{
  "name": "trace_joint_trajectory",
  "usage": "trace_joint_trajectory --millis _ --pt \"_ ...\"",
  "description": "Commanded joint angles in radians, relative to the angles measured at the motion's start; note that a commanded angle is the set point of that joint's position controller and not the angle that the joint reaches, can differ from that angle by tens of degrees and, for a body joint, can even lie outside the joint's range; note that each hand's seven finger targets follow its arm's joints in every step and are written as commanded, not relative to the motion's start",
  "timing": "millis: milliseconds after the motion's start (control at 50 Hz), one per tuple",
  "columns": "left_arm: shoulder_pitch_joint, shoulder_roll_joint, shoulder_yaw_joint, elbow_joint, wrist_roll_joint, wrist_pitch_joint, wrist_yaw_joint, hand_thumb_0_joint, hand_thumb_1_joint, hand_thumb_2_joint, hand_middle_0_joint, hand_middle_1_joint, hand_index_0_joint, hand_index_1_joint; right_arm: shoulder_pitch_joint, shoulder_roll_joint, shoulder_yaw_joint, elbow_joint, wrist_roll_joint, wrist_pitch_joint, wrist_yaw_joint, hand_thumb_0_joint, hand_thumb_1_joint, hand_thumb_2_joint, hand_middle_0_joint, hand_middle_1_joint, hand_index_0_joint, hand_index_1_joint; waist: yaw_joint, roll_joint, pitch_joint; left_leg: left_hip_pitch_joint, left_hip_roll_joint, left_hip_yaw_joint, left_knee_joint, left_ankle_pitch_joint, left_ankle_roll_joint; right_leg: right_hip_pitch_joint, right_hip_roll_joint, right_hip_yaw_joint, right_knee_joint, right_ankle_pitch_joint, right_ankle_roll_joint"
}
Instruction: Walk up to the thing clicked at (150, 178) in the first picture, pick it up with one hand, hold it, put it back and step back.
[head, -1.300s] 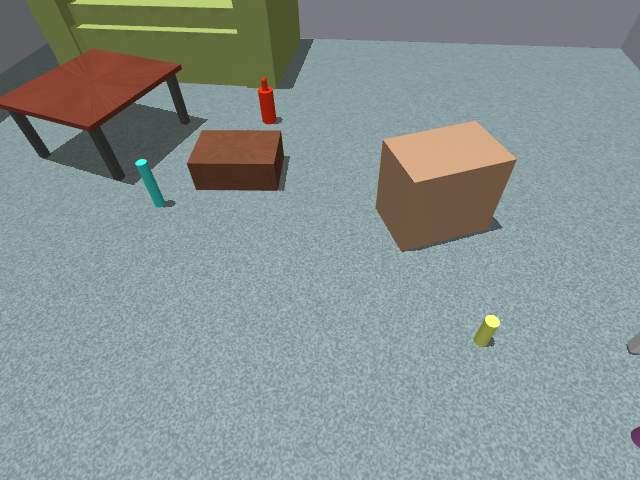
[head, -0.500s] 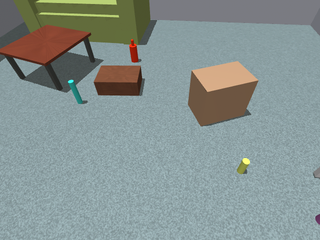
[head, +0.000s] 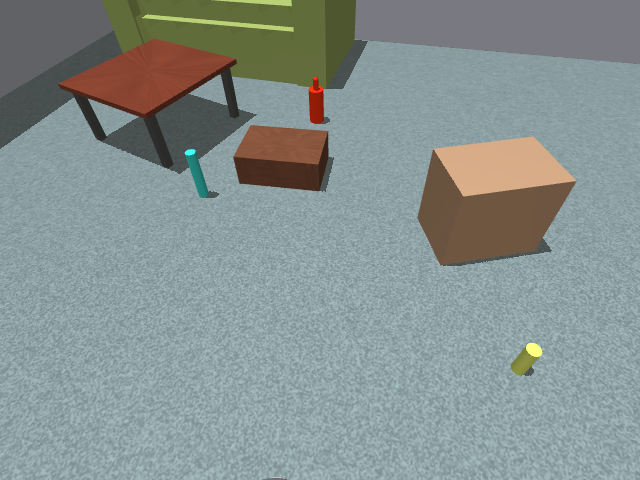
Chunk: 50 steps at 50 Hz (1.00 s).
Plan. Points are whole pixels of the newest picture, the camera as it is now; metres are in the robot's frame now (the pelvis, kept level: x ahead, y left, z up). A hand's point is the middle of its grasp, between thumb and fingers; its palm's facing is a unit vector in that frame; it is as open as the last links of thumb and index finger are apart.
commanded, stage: walk up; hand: left
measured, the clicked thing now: (197, 174) +1.48 +0.66 -0.65
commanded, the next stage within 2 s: none
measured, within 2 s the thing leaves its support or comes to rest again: neither
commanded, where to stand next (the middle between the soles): +1.22 +0.35 m, yaw +17 degrees
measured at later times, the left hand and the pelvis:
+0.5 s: hand (106, 409) +0.26 +0.37 -0.14, palm faces +0.07 -0.93 -0.35, open 7.4 cm; pelvis +0.21 +0.09 -0.01, yaw +10 degrees
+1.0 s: hand (113, 350) +0.36 +0.41 -0.16, palm faces +0.28 -0.88 -0.38, open 7.4 cm; pelvis +0.46 +0.14 -0.02, yaw +18 degrees
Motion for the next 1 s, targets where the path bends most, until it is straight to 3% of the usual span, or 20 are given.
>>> trace_joint_trajectory --millis 0,100,140,160,180,200,220,280,380,440,520,540,560,580,600,620,700,900,960,980 --pt "-0.1 0.338 0.089 -0.128 0.004 -0.037 0.003 0.0 0.9 0.9 -0.2 -0.3 -0.2 -0.3 -0.118 -0.182 -0.063 -0.154 0.006 -0.033 0.031 0.0 -0.9 -0.9 0.2 0.3 0.2 0.3 0.001 -0.174 0.072 -0.086 0.106 -0.026 -0.11 0.054 -0.015 -0.082 -0.296 0.146 -0.215 -0.28 -0.17" --pt "-0.114 0.333 0.073 -0.133 0.005 -0.025 -0.011 0.0 0.9 0.9 -0.2 -0.3 -0.2 -0.3 0.039 -0.191 -0.079 -0.109 0.018 -0.05 0.023 0.0 -0.9 -0.9 0.2 0.3 0.2 0.3 -0.075 -0.089 0.016 0.299 0.004 0.153 -0.243 0.161 0.013 -0.271 -0.225 -0.004 0.026 -0.282 -0.133" --pt "-0.028 0.245 0.036 -0.13 0.001 -0.013 -0.018 0.0 0.9 0.9 -0.2 -0.3 -0.2 -0.3 0.234 -0.276 -0.11 -0.05 0.016 -0.061 -0.008 0.0 -0.9 -0.9 0.2 0.3 0.2 0.3 -0.162 0.18 -0.076 0.549 -0.059 0.091 -0.32 -0.086 0.078 -0.394 -0.12 -0.082 0.577 -0.016 -0.092" --pt "-0.03 0.161 0.013 -0.174 -0.025 -0.013 -0.024 0.0 0.9 0.9 -0.2 -0.3 -0.2 -0.3 0.297 -0.402 -0.127 -0.07 0.013 -0.072 -0.025 0.0 -0.9 -0.9 0.2 0.3 0.2 0.3 -0.178 0.474 -0.05 0.604 0.225 -0.506 -0.595 -0.316 0.204 -0.684 0.036 -0.081 0.904 -0.323 -0.02" --pt "-0.104 0.252 0.019 -0.193 -0.029 -0.018 -0.016 0.0 0.9 0.9 -0.2 -0.3 -0.2 -0.3 0.248 -0.446 -0.128 -0.105 0.055 -0.075 -0.022 0.0 -0.9 -0.9 0.2 0.3 0.2 0.3 -0.164 0.281 -0.053 0.496 0.352 -0.822 -0.763 -0.429 0.317 -0.681 0.0 0.116 0.932 -0.323 -0.04" --pt "-0.135 0.304 0.017 -0.182 -0.032 -0.021 -0.015 0.0 0.9 0.9 -0.2 -0.3 -0.2 -0.3 0.177 -0.416 -0.123 -0.122 0.056 -0.079 -0.032 0.0 -0.9 -0.9 0.2 0.3 0.2 0.3 -0.124 0.089 -0.011 0.419 0.339 -0.701 -0.736 -0.439 0.298 -0.677 -0.065 0.178 0.934 -0.227 -0.042" --pt "-0.062 0.299 0.017 -0.146 -0.044 -0.017 -0.019 0.0 0.9 0.9 -0.2 -0.3 -0.2 -0.3 0.092 -0.374 -0.1 -0.15 0.051 -0.085 -0.039 0.0 -0.9 -0.9 0.2 0.3 0.2 0.3 -0.07 0.075 0.009 0.399 0.279 -0.527 -0.674 -0.355 0.26 -0.653 -0.102 0.17 0.894 -0.15 -0.038" --pt "0.044 0.303 0.032 -0.09 -0.04 -0.004 -0.034 0.0 0.9 0.9 -0.2 -0.3 -0.2 -0.3 0.038 -0.288 -0.063 -0.175 0.052 -0.102 -0.046 0.0 -0.9 -0.9 0.2 0.3 0.2 0.3 -0.01 0.122 0.012 0.212 0.17 -0.268 -0.665 -0.18 0.206 -0.455 -0.122 0.132 0.685 -0.065 -0.011" --pt "-0.038 0.264 0.038 -0.149 -0.027 -0.006 -0.056 0.0 0.9 0.9 -0.2 -0.3 -0.2 -0.3 0.074 -0.29 -0.064 -0.198 0.044 -0.122 -0.049 0.0 -0.9 -0.9 0.2 0.3 0.2 0.3 -0.034 0.133 0.071 0.232 0.194 -0.231 -0.677 -0.121 0.253 -0.472 -0.115 0.122 0.428 0.009 0.008" --pt "-0.069 0.251 0.047 -0.162 -0.027 -0.014 -0.06 0.0 0.9 0.9 -0.2 -0.3 -0.2 -0.3 0.07 -0.272 -0.056 -0.212 0.046 -0.126 -0.048 0.0 -0.9 -0.9 0.2 0.3 0.2 0.3 -0.036 0.097 0.058 0.191 0.162 -0.171 -0.647 -0.053 0.221 -0.37 -0.08 0.085 0.331 0.112 0.003" --pt "0.095 0.245 0.066 -0.119 -0.025 -0.027 -0.047 0.0 0.9 0.9 -0.2 -0.3 -0.2 -0.3 0.034 -0.244 -0.044 -0.231 0.042 -0.119 -0.056 0.0 -0.9 -0.9 0.2 0.3 0.2 0.3 0.068 0.02 -0.034 0.099 0.102 -0.077 -0.358 0.219 0.163 -0.02 -0.004 0.014 0.244 0.098 -0.016" --pt "0.209 0.281 0.084 -0.093 -0.022 -0.038 -0.033 0.0 0.9 0.9 -0.2 -0.3 -0.2 -0.3 0.079 -0.19 -0.027 -0.232 0.043 -0.118 -0.057 0.0 -0.9 -0.9 0.2 0.3 0.2 0.3 0.114 -0.132 -0.113 0.04 0.027 -0.025 -0.078 0.255 0.127 0.157 -0.019 0.072 0.178 0.001 -0.037" --pt "0.306 0.37 0.108 -0.095 -0.01 -0.051 -0.018 0.0 0.9 0.9 -0.2 -0.3 -0.2 -0.3 0.105 -0.123 -0.005 -0.256 0.048 -0.121 -0.056 0.0 -0.9 -0.9 0.2 0.3 0.2 0.3 0.139 -0.345 -0.157 -0.158 -0.093 0.04 0.251 -0.013 0.072 0.28 -0.284 0.451 0.032 -0.217 -0.102" --pt "0.281 0.418 0.1 -0.112 -0.028 -0.054 -0.015 0.0 0.9 0.9 -0.2 -0.3 -0.2 -0.3 0.097 -0.185 -0.02 -0.25 0.05 -0.118 -0.067 0.0 -0.9 -0.9 0.2 0.3 0.2 0.3 0.116 -0.301 -0.137 -0.278 -0.138 -0.049 0.369 -0.179 0.061 0.255 -0.451 0.816 -0.148 -0.301 -0.192" --pt "0.181 0.399 0.089 -0.145 -0.038 -0.053 -0.011 0.0 0.9 0.9 -0.2 -0.3 -0.2 -0.3 0.072 -0.228 -0.029 -0.221 0.039 -0.113 -0.077 0.0 -0.9 -0.9 0.2 0.3 0.2 0.3 0.074 -0.157 -0.052 -0.275 -0.057 -0.132 0.424 -0.126 0.056 0.119 -0.465 0.809 -0.164 -0.311 -0.227" --pt "0.126 0.361 0.082 -0.161 -0.041 -0.056 -0.011 0.0 0.9 0.9 -0.2 -0.3 -0.2 -0.3 0.069 -0.235 -0.032 -0.199 0.049 -0.11 -0.074 0.0 -0.9 -0.9 0.2 0.3 0.2 0.3 0.052 -0.08 0.006 -0.245 -0.014 -0.152 0.38 -0.038 0.051 0.047 -0.399 0.616 -0.142 -0.263 -0.202" --pt "0.091 0.275 0.057 -0.165 -0.037 -0.065 -0.008 0.0 0.9 0.9 -0.2 -0.3 -0.2 -0.3 0.102 -0.191 -0.03 -0.16 0.043 -0.092 -0.039 0.0 -0.9 -0.9 0.2 0.3 0.2 0.3 0.001 -0.163 0.039 -0.116 0.007 -0.083 0.164 0.076 0.024 -0.092 -0.242 0.227 -0.129 0.079 -0.171" --pt "0.149 0.317 0.066 -0.193 -0.032 -0.045 -0.007 0.0 0.9 0.9 -0.2 -0.3 -0.2 -0.3 -0.122 -0.149 -0.03 -0.246 0.031 -0.09 -0.003 0.0 -0.9 -0.9 0.2 0.3 0.2 0.3 0.038 -0.109 0.009 0.046 -0.013 0.072 -0.282 0.224 0.034 -0.035 -0.248 0.041 -0.02 0.23 -0.162" --pt "0.101 0.301 0.049 -0.217 -0.034 -0.031 0.003 0.0 0.9 0.9 -0.2 -0.3 -0.2 -0.3 0.097 -0.213 -0.059 -0.179 0.016 -0.096 -0.017 0.0 -0.9 -0.9 0.2 0.3 0.2 0.3 -0.092 0.021 -0.079 0.352 -0.054 0.06 -0.336 0.149 0.094 -0.147 -0.211 -0.015 0.318 0.363 -0.132" --pt "0.155 0.233 0.024 -0.217 -0.039 -0.025 0.006 0.0 0.9 0.9 -0.2 -0.3 -0.2 -0.3 0.234 -0.281 -0.087 -0.146 0.004 -0.102 -0.034 0.0 -0.9 -0.9 0.2 0.3 0.2 0.3 -0.151 0.185 -0.166 0.548 0.021 -0.098 -0.394 0.002 0.153 -0.302 -0.139 -0.036 0.624 0.248 -0.089"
